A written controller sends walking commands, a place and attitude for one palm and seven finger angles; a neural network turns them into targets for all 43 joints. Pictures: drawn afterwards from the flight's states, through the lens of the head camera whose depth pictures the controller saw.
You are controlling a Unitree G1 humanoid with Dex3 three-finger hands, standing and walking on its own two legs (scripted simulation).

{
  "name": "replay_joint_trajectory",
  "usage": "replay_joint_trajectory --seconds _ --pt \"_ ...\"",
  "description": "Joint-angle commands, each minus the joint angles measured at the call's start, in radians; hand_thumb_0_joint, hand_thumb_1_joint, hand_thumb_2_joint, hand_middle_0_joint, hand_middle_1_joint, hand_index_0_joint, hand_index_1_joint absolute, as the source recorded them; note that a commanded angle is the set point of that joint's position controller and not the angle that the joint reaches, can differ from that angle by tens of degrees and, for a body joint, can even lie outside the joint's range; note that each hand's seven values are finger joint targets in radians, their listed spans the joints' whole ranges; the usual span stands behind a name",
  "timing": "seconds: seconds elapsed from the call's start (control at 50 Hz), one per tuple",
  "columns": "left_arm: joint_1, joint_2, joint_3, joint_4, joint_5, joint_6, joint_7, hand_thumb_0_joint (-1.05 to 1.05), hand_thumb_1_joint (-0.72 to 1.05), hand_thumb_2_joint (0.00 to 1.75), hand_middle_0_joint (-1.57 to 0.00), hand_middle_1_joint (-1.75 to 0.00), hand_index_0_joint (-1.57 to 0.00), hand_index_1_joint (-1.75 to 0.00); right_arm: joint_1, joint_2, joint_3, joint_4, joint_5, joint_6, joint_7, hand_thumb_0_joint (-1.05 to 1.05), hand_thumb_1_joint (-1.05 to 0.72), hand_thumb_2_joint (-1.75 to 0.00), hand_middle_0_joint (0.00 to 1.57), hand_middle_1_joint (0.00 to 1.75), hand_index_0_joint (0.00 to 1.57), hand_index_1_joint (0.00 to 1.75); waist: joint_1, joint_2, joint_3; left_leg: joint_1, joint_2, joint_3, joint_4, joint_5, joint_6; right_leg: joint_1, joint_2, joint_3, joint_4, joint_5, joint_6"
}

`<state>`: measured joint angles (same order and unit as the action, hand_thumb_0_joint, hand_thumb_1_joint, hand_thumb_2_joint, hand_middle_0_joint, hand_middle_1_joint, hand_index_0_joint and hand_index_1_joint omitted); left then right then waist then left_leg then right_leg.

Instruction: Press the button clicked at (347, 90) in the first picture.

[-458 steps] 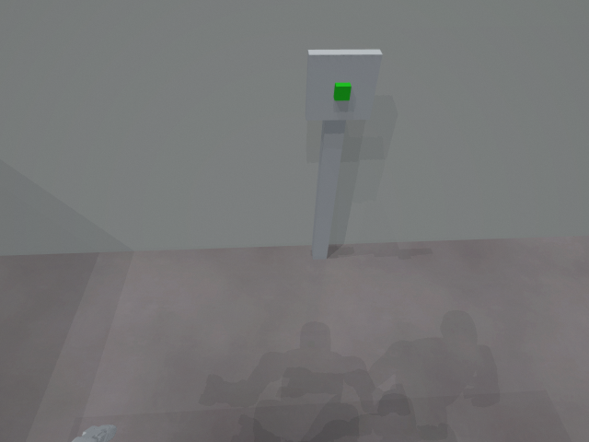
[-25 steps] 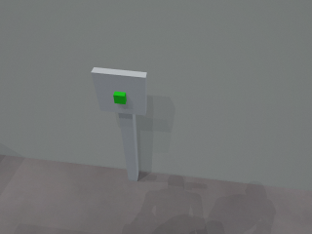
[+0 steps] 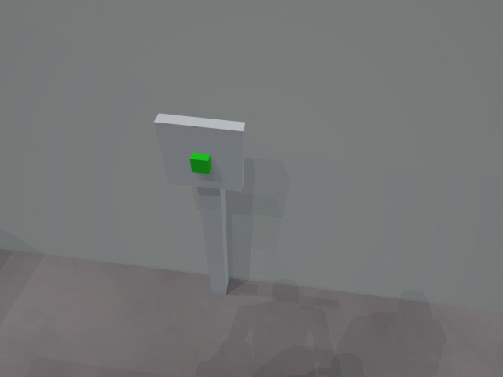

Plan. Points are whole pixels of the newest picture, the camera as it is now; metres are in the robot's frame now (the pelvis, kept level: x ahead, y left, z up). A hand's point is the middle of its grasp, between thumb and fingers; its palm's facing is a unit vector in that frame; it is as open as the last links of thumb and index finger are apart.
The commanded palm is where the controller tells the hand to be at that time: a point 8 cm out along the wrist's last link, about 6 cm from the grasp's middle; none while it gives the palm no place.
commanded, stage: come to a stop and stand still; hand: left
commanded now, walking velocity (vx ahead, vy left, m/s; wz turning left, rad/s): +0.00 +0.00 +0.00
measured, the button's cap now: (201, 162) +0.53 +0.15 +0.02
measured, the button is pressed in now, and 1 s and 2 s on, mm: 0 0 0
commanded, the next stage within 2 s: look again from close up in 0.92 s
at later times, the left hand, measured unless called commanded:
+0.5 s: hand out of the picture +0.09 +0.24 -0.16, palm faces +0.00 -0.95 -0.30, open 7.4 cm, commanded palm none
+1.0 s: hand out of the picture -0.01 +0.24 -0.17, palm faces -0.01 -0.96 -0.27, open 7.4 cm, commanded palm none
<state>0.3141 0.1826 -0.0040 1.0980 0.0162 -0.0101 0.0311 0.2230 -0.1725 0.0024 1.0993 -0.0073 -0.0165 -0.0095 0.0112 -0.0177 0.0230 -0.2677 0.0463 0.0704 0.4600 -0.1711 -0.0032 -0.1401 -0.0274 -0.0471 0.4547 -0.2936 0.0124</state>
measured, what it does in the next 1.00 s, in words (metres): stands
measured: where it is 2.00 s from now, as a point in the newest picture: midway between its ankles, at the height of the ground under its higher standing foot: outside the picture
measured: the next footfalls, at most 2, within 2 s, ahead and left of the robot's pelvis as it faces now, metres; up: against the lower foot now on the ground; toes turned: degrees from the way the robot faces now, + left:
none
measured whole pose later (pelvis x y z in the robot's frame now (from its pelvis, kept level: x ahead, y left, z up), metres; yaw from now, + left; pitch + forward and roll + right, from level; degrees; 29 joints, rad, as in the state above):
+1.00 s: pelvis -0.02 +0.02 +0.00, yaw +0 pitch -3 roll -1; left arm 0.27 0.26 -0.01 1.09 0.02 0.01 0.02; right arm 0.18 -0.27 -0.01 1.09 -0.01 0.00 0.01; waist 0.00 0.00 0.04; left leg -0.24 0.02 0.09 0.41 -0.13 0.03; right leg -0.11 -0.05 -0.04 0.40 -0.24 0.05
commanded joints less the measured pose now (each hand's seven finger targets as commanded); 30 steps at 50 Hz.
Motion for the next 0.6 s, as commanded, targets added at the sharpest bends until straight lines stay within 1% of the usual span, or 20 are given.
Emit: replay_joint_trajectory --seconds 0.0,0.02,0.04,0.06,0.08,0.1,0.12,0.14,0.16,0.2,0.22,0.26,0.3,0.32,0.4,0.44,0.46,0.5,0.52,0.58 --pt "0.080 0.080 0.011 -0.019 0.002 -0.012 0.002 0.00 0.90 0.90 -0.20 -0.30 -0.20 -0.30 0.050 -0.097 -0.014 -0.021 -0.005 -0.007 -0.009 0.00 -0.90 -0.90 0.20 0.30 0.20 0.30 -0.008 0.022 0.030 0.063 0.068 -0.091 -0.099 -0.018 0.025 -0.113 -0.072 0.072 -0.110 0.014 -0.035" --pt "0.023 0.225 0.005 -0.089 0.022 -0.019 0.000 0.00 0.90 0.90 -0.20 -0.30 -0.20 -0.30 0.008 -0.215 -0.040 -0.125 -0.013 0.007 -0.003 0.00 -0.90 -0.90 0.20 0.30 0.20 0.30 -0.037 0.064 0.157 0.027 0.029 -0.093 -0.031 -0.068 0.007 -0.209 -0.072 0.071 -0.132 -0.040 -0.043" --pt "0.005 0.178 0.026 -0.108 0.009 -0.017 0.008 0.00 0.90 0.90 -0.20 -0.30 -0.20 -0.30 0.000 -0.180 -0.046 -0.155 -0.020 -0.003 -0.009 0.00 -0.90 -0.90 0.20 0.30 0.20 0.30 -0.030 0.116 0.011 0.038 0.054 -0.092 0.008 -0.104 0.007 -0.205 -0.098 0.108 -0.086 -0.101 -0.048" --pt "-0.008 0.193 0.030 -0.131 0.010 -0.025 0.006 0.00 0.90 0.90 -0.20 -0.30 -0.20 -0.30 0.025 -0.183 -0.050 -0.167 -0.022 -0.006 -0.013 0.00 -0.90 -0.90 0.20 0.30 0.20 0.30 -0.043 0.103 -0.061 0.042 0.047 -0.107 0.043 -0.027 0.013 -0.153 -0.097 0.114 -0.075 -0.004 -0.064" --pt "-0.019 0.196 0.039 -0.144 0.008 -0.026 0.005 0.00 0.90 0.90 -0.20 -0.30 -0.20 -0.30 0.033 -0.180 -0.054 -0.177 -0.019 -0.007 -0.014 0.00 -0.90 -0.90 0.20 0.30 0.20 0.30 -0.042 0.048 -0.059 0.028 0.045 -0.102 0.053 0.004 0.019 -0.141 -0.099 0.121 -0.076 0.024 -0.071" --pt "-0.025 0.193 0.041 -0.149 0.006 -0.024 0.004 0.00 0.90 0.90 -0.20 -0.30 -0.20 -0.30 0.038 -0.175 -0.054 -0.181 -0.018 -0.006 -0.013 0.00 -0.90 -0.90 0.20 0.30 0.20 0.30 -0.039 0.000 -0.042 0.015 0.044 -0.094 0.052 0.018 0.023 -0.134 -0.099 0.115 -0.074 0.038 -0.071" --pt "-0.021 0.182 0.035 -0.157 0.006 -0.022 0.004 0.00 0.90 0.90 -0.20 -0.30 -0.20 -0.30 0.041 -0.170 -0.048 -0.188 -0.019 -0.008 -0.010 0.00 -0.90 -0.90 0.20 0.30 0.20 0.30 -0.034 -0.041 -0.041 0.018 0.043 -0.092 0.051 0.057 0.027 -0.119 -0.096 0.105 -0.064 0.092 -0.067" --pt "-0.024 0.183 0.039 -0.164 0.005 -0.020 0.005 0.00 0.90 0.90 -0.20 -0.30 -0.20 -0.30 0.045 -0.176 -0.050 -0.189 -0.018 -0.010 -0.010 0.00 -0.90 -0.90 0.20 0.30 0.20 0.30 -0.033 -0.048 -0.028 0.014 0.045 -0.091 0.046 0.076 0.031 -0.112 -0.091 0.094 -0.045 0.119 -0.063" --pt "-0.026 0.188 0.042 -0.170 0.004 -0.018 0.006 0.00 0.90 0.90 -0.20 -0.30 -0.20 -0.30 0.045 -0.189 -0.053 -0.190 -0.016 -0.012 -0.011 0.00 -0.90 -0.90 0.20 0.30 0.20 0.30 -0.029 -0.018 -0.027 0.019 0.052 -0.094 0.037 0.124 0.036 -0.100 -0.081 0.082 -0.019 0.156 -0.061" --pt "-0.010 0.197 0.047 -0.182 0.002 -0.015 0.007 0.00 0.90 0.90 -0.20 -0.30 -0.20 -0.30 0.034 -0.208 -0.060 -0.195 -0.014 -0.016 -0.014 0.00 -0.90 -0.90 0.20 0.30 0.20 0.30 -0.015 0.032 -0.065 0.052 0.067 -0.102 0.048 0.259 0.049 -0.068 -0.072 0.059 0.023 0.234 -0.053" --pt "-0.005 0.191 0.044 -0.188 0.001 -0.012 0.008 0.00 0.90 0.90 -0.20 -0.30 -0.20 -0.30 0.034 -0.209 -0.056 -0.193 -0.014 -0.016 -0.013 0.00 -0.90 -0.90 0.20 0.30 0.20 0.30 -0.012 0.036 -0.078 0.067 0.071 -0.104 0.056 0.312 0.052 -0.059 -0.065 0.053 0.032 0.248 -0.050" --pt "-0.021 0.205 0.047 -0.197 0.000 -0.007 0.008 0.00 0.90 0.90 -0.20 -0.30 -0.20 -0.30 0.016 -0.220 -0.060 -0.194 -0.013 -0.012 -0.013 0.00 -0.90 -0.90 0.20 0.30 0.20 0.30 -0.010 0.029 -0.055 0.048 0.072 -0.100 0.045 0.269 0.053 -0.063 -0.066 0.053 0.026 0.216 -0.045" --pt "-0.042 0.219 0.049 -0.205 0.000 -0.004 0.005 0.00 0.90 0.90 -0.20 -0.30 -0.20 -0.30 -0.010 -0.227 -0.062 -0.196 -0.014 -0.008 -0.010 0.00 -0.90 -0.90 0.20 0.30 0.20 0.30 -0.009 0.023 -0.029 0.025 0.068 -0.103 0.020 0.176 0.051 -0.070 -0.069 0.056 0.008 0.163 -0.043" --pt "-0.053 0.224 0.047 -0.210 0.001 -0.003 0.004 0.00 0.90 0.90 -0.20 -0.30 -0.20 -0.30 -0.013 -0.233 -0.059 -0.197 -0.014 -0.008 -0.007 0.00 -0.90 -0.90 0.20 0.30 0.20 0.30 -0.010 0.023 -0.028 0.026 0.068 -0.106 0.014 0.177 0.052 -0.067 -0.067 0.053 0.006 0.158 -0.043" --pt "-0.090 0.243 0.045 -0.208 0.001 -0.001 -0.002 0.00 0.90 0.90 -0.20 -0.30 -0.20 -0.30 -0.048 -0.252 -0.060 -0.189 -0.014 -0.005 0.000 0.00 -0.90 -0.90 0.20 0.30 0.20 0.30 -0.012 0.043 0.001 0.008 0.068 -0.120 -0.046 0.023 0.046 -0.081 -0.067 0.061 -0.032 0.058 -0.040" --pt "-0.102 0.252 0.045 -0.206 0.003 -0.001 -0.005 0.00 0.90 0.90 -0.20 -0.30 -0.20 -0.30 -0.060 -0.266 -0.060 -0.186 -0.014 -0.006 0.002 0.00 -0.90 -0.90 0.20 0.30 0.20 0.30 -0.010 0.036 0.004 0.002 0.071 -0.132 -0.072 -0.020 0.046 -0.077 -0.066 0.059 -0.042 0.037 -0.038" --pt "-0.101 0.254 0.043 -0.201 0.002 -0.002 -0.006 0.00 0.90 0.90 -0.20 -0.30 -0.20 -0.30 -0.064 -0.269 -0.060 -0.184 -0.014 -0.007 0.003 0.00 -0.90 -0.90 0.20 0.30 0.20 0.30 -0.009 0.043 -0.006 0.012 0.072 -0.133 -0.079 -0.025 0.046 -0.073 -0.070 0.058 -0.049 0.040 -0.037" --pt "-0.105 0.256 0.040 -0.193 0.002 -0.004 -0.008 0.00 0.90 0.90 -0.20 -0.30 -0.20 -0.30 -0.068 -0.271 -0.058 -0.178 -0.013 -0.007 0.005 0.00 -0.90 -0.90 0.20 0.30 0.20 0.30 -0.011 0.029 -0.019 0.031 0.074 -0.128 -0.087 -0.022 0.044 -0.069 -0.075 0.061 -0.062 0.050 -0.035" --pt "-0.107 0.260 0.040 -0.190 0.003 -0.005 -0.008 0.00 0.90 0.90 -0.20 -0.30 -0.20 -0.30 -0.074 -0.278 -0.057 -0.174 -0.012 -0.008 0.005 0.00 -0.90 -0.90 0.20 0.30 0.20 0.30 -0.010 0.037 -0.025 0.041 0.075 -0.131 -0.088 -0.001 0.044 -0.064 -0.075 0.062 -0.064 0.063 -0.034" --pt "-0.109 0.263 0.036 -0.174 0.003 -0.005 -0.010 0.00 0.90 0.90 -0.20 -0.30 -0.20 -0.30 -0.080 -0.283 -0.055 -0.159 -0.010 -0.008 0.007 0.00 -0.90 -0.90 0.20 0.30 0.20 0.30 -0.013 0.036 -0.027 0.049 0.075 -0.129 -0.108 -0.028 0.039 -0.064 -0.078 0.066 -0.083 0.050 -0.031"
